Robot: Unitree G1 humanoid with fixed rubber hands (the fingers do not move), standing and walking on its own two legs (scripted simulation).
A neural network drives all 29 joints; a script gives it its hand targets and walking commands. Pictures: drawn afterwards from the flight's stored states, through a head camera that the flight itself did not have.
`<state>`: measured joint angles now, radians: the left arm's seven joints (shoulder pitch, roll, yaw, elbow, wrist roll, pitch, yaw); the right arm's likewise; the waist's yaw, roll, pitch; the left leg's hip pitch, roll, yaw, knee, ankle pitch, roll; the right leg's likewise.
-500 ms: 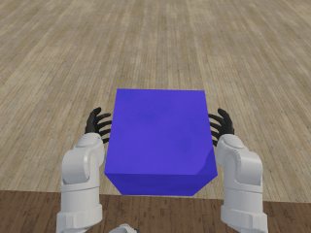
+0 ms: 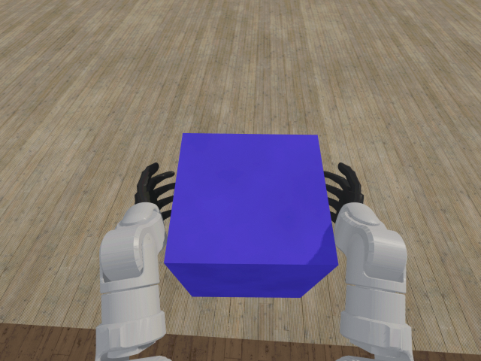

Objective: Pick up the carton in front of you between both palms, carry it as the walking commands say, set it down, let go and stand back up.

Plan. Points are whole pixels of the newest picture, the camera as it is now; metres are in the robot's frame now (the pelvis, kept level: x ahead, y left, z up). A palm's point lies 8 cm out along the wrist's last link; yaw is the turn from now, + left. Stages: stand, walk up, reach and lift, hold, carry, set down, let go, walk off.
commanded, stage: carry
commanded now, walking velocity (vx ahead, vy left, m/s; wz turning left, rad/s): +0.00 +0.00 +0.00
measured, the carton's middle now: (248, 224) +0.34 +0.00 +0.03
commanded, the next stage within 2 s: none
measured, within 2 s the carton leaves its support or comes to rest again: neither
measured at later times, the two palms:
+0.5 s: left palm (150, 214) +0.30 +0.15 +0.11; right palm (359, 216) +0.30 -0.16 +0.11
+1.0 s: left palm (145, 222) +0.29 +0.15 +0.11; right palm (360, 225) +0.29 -0.16 +0.12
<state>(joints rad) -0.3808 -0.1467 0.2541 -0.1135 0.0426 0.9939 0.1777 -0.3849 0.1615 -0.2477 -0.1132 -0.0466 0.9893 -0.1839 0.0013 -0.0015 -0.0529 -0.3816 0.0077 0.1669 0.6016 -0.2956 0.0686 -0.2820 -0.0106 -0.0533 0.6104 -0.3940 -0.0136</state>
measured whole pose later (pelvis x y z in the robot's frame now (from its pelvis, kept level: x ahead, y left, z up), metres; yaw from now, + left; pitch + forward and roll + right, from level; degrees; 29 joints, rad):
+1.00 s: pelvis -0.03 +0.00 +0.01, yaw -1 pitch +2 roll +0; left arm -0.42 -0.15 0.28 -0.01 0.07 1.02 0.19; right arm -0.42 0.16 -0.29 -0.01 -0.07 1.01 -0.18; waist 0.00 0.00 -0.09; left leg -0.34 0.01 0.18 0.51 -0.21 0.07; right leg -0.25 0.00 -0.05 0.53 -0.32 -0.02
